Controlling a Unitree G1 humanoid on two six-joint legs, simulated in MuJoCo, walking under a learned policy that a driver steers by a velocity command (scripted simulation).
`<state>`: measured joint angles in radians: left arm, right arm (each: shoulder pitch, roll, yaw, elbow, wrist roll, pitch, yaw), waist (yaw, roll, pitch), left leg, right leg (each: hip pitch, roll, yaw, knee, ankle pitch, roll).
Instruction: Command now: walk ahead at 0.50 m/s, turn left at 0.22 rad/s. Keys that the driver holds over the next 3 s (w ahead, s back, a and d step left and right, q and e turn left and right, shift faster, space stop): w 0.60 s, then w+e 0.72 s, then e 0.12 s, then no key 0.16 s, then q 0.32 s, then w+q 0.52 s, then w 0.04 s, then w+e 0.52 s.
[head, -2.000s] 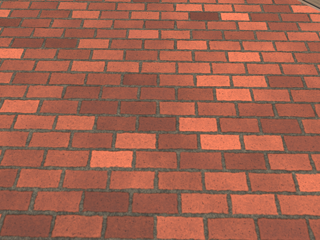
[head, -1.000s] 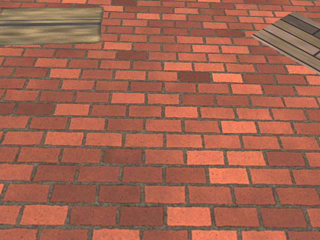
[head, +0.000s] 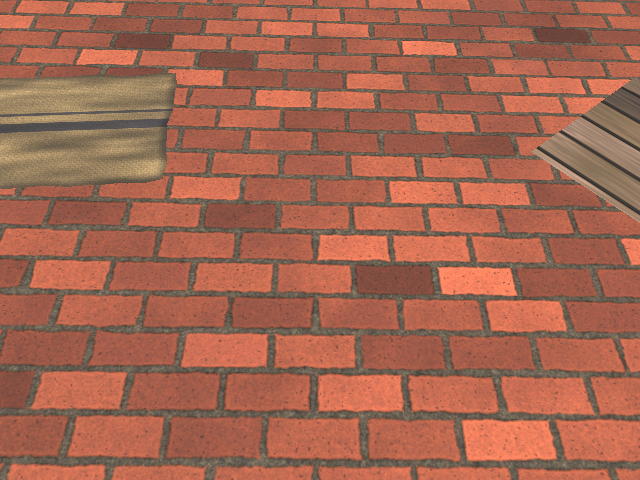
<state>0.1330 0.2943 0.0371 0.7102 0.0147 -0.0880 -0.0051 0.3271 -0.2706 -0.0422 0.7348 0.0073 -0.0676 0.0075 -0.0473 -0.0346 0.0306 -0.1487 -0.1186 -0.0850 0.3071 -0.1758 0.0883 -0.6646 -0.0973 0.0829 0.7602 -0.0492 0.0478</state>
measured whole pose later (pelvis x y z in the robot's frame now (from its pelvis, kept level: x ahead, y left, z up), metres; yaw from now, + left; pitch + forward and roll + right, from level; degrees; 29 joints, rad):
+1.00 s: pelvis +0.56 +0.01 +0.00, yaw -7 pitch +0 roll +2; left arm 0.22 0.31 0.07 0.78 -0.02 -0.02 0.00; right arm 0.30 -0.26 -0.07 0.82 -0.02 -0.10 0.01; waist -0.04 -0.05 0.02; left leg -0.10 -0.03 0.16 0.28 -0.19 0.04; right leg -0.67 -0.10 0.07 1.00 -0.14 0.01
